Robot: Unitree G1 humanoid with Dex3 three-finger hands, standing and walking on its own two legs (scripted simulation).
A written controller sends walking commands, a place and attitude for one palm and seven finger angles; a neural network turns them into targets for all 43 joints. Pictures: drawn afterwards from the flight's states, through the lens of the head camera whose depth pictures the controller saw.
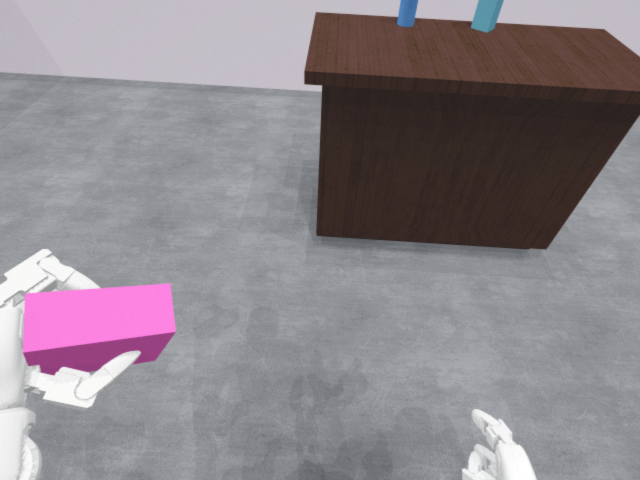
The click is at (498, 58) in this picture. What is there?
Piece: table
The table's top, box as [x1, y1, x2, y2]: [304, 12, 639, 104]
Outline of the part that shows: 304,71 304,83 307,84 639,104 639,56 604,29 496,23 495,27 486,33 472,29 470,27 471,21 415,18 414,24 411,27 402,27 396,23 397,17 316,12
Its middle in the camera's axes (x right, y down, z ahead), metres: +0.49 -0.59 +1.24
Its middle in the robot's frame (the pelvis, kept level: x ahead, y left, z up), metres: +1.35 -0.41 +0.00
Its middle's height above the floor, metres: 0.78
